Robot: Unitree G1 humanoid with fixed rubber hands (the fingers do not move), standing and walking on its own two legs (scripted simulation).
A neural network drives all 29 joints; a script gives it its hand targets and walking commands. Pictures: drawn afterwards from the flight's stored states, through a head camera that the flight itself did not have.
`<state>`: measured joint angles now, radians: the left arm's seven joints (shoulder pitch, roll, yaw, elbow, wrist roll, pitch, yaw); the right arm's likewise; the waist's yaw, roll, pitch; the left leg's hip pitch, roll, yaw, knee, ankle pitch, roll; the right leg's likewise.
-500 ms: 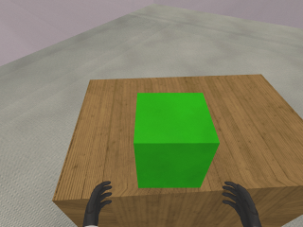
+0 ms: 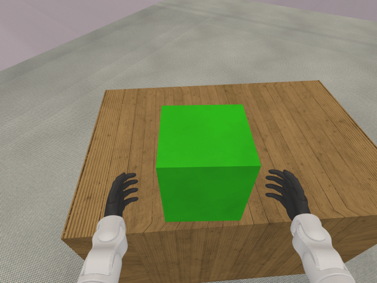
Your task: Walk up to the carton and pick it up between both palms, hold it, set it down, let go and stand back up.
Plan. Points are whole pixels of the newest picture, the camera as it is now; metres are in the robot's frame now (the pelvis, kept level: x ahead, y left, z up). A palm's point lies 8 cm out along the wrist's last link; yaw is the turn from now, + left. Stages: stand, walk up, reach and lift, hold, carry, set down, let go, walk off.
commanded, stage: reach and lift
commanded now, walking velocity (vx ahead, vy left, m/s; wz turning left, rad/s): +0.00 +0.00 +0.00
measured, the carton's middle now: (202, 165) +0.42 -0.02 -0.01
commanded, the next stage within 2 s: none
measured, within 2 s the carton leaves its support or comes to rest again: neither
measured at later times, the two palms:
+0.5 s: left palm (111, 169) +0.34 +0.19 +0.08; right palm (289, 163) +0.36 -0.20 +0.07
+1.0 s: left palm (111, 130) +0.41 +0.19 +0.13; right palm (287, 125) +0.43 -0.20 +0.13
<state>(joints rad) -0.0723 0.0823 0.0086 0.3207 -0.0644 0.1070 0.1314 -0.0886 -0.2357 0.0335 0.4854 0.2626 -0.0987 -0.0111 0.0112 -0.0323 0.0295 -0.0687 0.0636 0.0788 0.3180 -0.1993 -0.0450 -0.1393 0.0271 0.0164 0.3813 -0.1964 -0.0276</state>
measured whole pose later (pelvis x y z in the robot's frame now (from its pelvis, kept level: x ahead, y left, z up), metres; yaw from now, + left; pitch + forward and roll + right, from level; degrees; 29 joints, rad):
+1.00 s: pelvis -0.01 +0.00 +0.00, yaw +2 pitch +12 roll +0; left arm -0.79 0.23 0.11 0.55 -0.18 0.51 0.12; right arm -0.82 -0.37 0.02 0.75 0.39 0.26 -0.08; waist 0.00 0.00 -0.13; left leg -0.44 0.08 0.04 0.40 -0.17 -0.05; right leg -0.45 0.04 -0.02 0.37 -0.13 -0.03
